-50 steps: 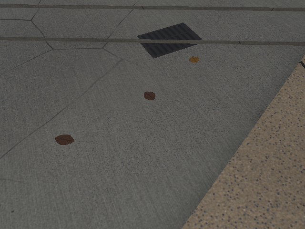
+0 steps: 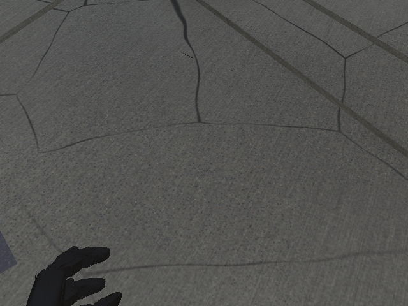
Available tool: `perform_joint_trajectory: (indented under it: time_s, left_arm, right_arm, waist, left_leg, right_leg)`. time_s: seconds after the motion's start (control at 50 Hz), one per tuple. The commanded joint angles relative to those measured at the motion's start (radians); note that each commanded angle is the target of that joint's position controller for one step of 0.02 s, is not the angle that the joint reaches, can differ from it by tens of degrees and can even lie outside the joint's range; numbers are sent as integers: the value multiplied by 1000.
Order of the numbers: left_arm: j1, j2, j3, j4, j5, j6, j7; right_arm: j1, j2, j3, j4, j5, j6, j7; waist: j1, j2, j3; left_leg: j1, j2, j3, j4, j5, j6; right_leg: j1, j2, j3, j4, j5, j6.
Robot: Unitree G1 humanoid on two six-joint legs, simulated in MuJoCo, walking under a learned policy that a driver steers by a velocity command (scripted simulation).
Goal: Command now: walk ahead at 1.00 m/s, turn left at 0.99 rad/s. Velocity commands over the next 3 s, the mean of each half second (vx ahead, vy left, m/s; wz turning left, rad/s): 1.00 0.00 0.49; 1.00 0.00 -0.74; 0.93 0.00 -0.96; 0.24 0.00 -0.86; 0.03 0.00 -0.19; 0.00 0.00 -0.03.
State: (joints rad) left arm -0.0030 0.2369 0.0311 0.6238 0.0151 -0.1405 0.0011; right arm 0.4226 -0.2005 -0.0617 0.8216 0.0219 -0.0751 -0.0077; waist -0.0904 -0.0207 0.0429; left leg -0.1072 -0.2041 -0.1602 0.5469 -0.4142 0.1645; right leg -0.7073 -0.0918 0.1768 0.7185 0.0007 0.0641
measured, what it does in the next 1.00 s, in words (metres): goes down: right foot, then left foot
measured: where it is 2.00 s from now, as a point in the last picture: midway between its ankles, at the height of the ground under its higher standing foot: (203, 92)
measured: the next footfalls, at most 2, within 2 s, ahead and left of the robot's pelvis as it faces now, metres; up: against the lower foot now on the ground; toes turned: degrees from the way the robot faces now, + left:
right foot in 0.12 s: +0.35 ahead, -0.18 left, +0.00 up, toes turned +15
left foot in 0.54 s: +0.60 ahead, +0.23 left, +0.00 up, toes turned +10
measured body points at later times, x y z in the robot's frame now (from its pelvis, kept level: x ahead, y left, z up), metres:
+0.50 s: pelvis +0.42 +0.02 +0.00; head +0.43 +0.05 +0.45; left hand +0.27 +0.26 -0.13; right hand +0.75 -0.09 -0.02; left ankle +0.56 +0.21 -0.70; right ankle +0.32 -0.19 -0.72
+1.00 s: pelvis +0.84 +0.08 -0.03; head +0.85 +0.06 +0.42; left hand +1.10 +0.29 -0.09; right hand +0.80 -0.21 -0.16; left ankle +0.58 +0.23 -0.69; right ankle +0.99 +0.00 -0.72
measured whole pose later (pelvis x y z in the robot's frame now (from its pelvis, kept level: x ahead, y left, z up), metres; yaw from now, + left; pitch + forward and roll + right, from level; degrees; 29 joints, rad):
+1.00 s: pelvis +0.84 +0.08 -0.03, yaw -11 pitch -1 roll +3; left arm 0.11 0.32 0.05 0.60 -0.05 -0.02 -0.07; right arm 0.40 -0.29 -0.06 0.86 0.00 -0.06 -0.01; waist -0.03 -0.03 0.04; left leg 0.26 0.06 0.30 0.55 -0.42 -0.06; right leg -0.60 -0.02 -0.13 0.76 -0.10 -0.16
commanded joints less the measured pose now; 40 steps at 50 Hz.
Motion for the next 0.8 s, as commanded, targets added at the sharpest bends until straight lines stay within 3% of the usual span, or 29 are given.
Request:
perform_joint_trajectory:
  time_s: [0.02,0.06,0.08,0.1,0.12,0.14,0.16,0.18,0.2,0.22,0.24,0.28,0.3,0.34,0.38,0.44,0.48,0.5,0.52,0.54,0.56,0.58,0.6,0.62,0.64,0.66,0.68,0.72,0.8]
  left_arm:
    - [-111,78,34,-117,-21,-13,-6]
    - [-92,121,56,-136,-49,-20,-6]
    - [16,165,83,-118,-57,-25,-3]
    - [232,203,107,-84,-62,-25,2]
    - [519,257,115,-42,-56,-11,17]
    - [523,330,117,-11,-8,-21,-7]
    - [427,219,101,-45,-12,-10,-9]
    - [375,143,83,-47,-16,9,4]
    - [363,142,79,-15,-4,22,3]
    - [339,140,76,9,3,23,1]
    - [308,125,67,27,9,20,-1]
    - [309,74,47,69,-16,16,-20]
    - [315,81,47,83,-28,15,-25]
    - [312,141,59,86,-36,15,-24]
    - [297,182,69,76,-41,15,-16]
    - [360,233,78,82,-55,13,-11]
    - [415,233,73,103,-56,25,-9]
    - [434,232,67,114,-48,33,-8]
    - [448,234,62,126,-35,42,-9]
    - [421,220,52,111,-22,42,-6]
    - [470,84,14,77,1,35,0]
    - [574,15,-6,47,-73,17,7]
    - [473,90,15,44,-111,22,16]
    - [378,102,17,25,-101,29,16]
    - [340,100,19,24,-75,40,15]
    - [334,99,28,23,-59,56,7]
    - [343,88,32,23,-64,76,-8]
    - [314,62,30,13,-69,113,-21]
    - [226,66,23,-29,-48,121,-35]
  right_arm:
    - [-34,-197,-57,-74,24,-14,-17]
    - [-4,-176,-57,-61,29,-7,-18]
    - [-22,-176,-58,-67,17,-4,-13]
    - [-88,-177,-54,-94,-5,-2,-2]
    - [-147,-107,-23,-138,-41,-2,12]
    - [56,-12,13,-195,42,-8,18]
    - [9,-111,7,-168,72,8,5]
    - [-119,-167,-4,-185,43,18,6]
    - [-202,-157,-3,-205,14,21,9]
    - [-258,-139,-3,-232,-11,16,13]
    - [-245,-113,0,-237,1,20,24]
    - [-222,-69,13,-236,24,26,28]
    - [-239,-63,19,-244,21,23,28]
    - [-288,-80,26,-261,-6,8,31]
    - [-351,-106,30,-273,-20,-9,42]
    - [-453,-128,30,-287,-8,-30,60]
    - [-463,-167,12,-288,6,-40,60]
    - [-423,-199,-5,-282,10,-44,55]
    - [-305,-244,-32,-255,12,-45,46]
    - [-106,-278,-54,-216,3,-40,32]
    - [79,-372,-73,-183,-23,-30,16]
    - [107,-397,-69,-170,-39,-34,33]
    - [38,-300,-45,-159,-25,-38,38]
    - [2,-246,-31,-143,-14,-37,37]
    - [-54,-208,-22,-128,-28,-36,37]
    - [-110,-161,-14,-116,-44,-39,38]
    - [-154,-126,-8,-105,-49,-42,35]
    - [-200,-108,-9,-89,-32,-46,28]
    - [-214,-163,-21,-72,-45,-52,2]
  waist:
    - [2,31,24]
    - [28,81,-5]
    - [101,98,-72]
    - [236,129,-199]
    - [354,78,-384]
    - [187,-497,-575]
    - [214,-381,-425]
    - [236,-247,-251]
    - [225,-48,-142]
    - [197,-7,-82]
    - [149,-19,-42]
    - [104,-52,-16]
    - [89,-40,16]
    - [65,-13,56]
    - [70,4,72]
    - [109,-10,66]
    - [106,-45,64]
    - [76,-61,32]
    - [1,-68,-54]
    - [-117,-82,-171]
    - [-128,146,-356]
    - [-57,409,-499]
    - [-53,274,-309]
    - [-49,208,-180]
    - [-10,126,-118]
    - [36,134,-72]
    - [73,170,-47]
    - [103,143,6]
    - [123,61,75]
  left_leg:
    - [-363,179,-253,-197,199,87]
    - [-207,198,-291,-112,298,56]
    - [-148,184,-275,10,469,29]
    - [-180,158,-227,221,634,-11]
    - [-369,131,-156,601,457,-50]
    - [-632,49,-98,959,-126,-86]
    - [-764,173,-52,1002,-30,-88]
    - [-808,200,-1,1001,22,-90]
    - [-761,232,33,958,39,-88]
    - [-713,265,37,889,63,-80]
    - [-649,296,23,845,67,-73]
    - [-614,304,20,764,13,-65]
    - [-641,311,15,706,18,-68]
    - [-693,344,40,578,154,-89]
    - [-604,347,56,392,317,-119]
    - [-331,280,123,187,425,-160]
    - [-281,255,125,77,385,-163]
    - [-213,231,137,40,334,-148]
    - [-52,194,170,24,277,-124]
    - [233,239,147,90,267,-112]
    - [532,488,-206,37,-33,-58]
    - [575,625,-736,-248,-450,47]
    - [461,618,-702,-319,-480,25]
    - [351,608,-520,-290,-314,10]
    - [220,574,-368,-278,-140,-2]
    - [109,527,-243,-286,-24,-10]
    - [36,506,-144,-301,57,-21]
    - [-19,499,12,-347,195,-39]
    - [-42,466,239,-408,351,-47]
  right_leg:
    - [392,109,-129,-170,165,1]
    - [419,118,-104,-232,77,-20]
    - [526,137,-118,-235,22,-43]
    - [756,107,-126,-153,-20,-67]
    - [1096,-75,59,-51,-260,-112]
    - [1299,-387,783,-359,-692,-323]
    - [1211,-344,833,-441,-1003,-287]
    - [1070,-287,622,-427,-876,-231]
    - [901,-235,462,-435,-651,-210]
    - [764,-200,348,-438,-488,-209]
    - [652,-176,268,-457,-412,-208]
    - [561,-147,197,-499,-388,-232]
    - [538,-153,191,-525,-389,-256]
    - [518,-168,185,-567,-345,-297]
    - [447,-132,90,-587,-257,-279]
    - [359,-117,5,-637,-219,-253]
    - [461,-144,14,-597,-181,-236]
    - [506,-138,1,-514,-36,-218]
    - [511,-97,-42,-323,172,-192]
    - [351,-57,-75,-41,220,-152]
    - [100,32,-113,380,-220,-103]
    - [-54,92,-23,651,-482,-115]
    - [-189,49,-24,773,-420,-107]
    - [-244,5,-59,788,-357,-110]
    - [-200,-38,-72,738,-298,-110]
    - [-143,-69,-61,677,-254,-110]
    - [-91,-90,-52,648,-238,-109]
    - [-95,-110,-57,604,-239,-104]
    - [-131,-90,-98,452,-35,-92]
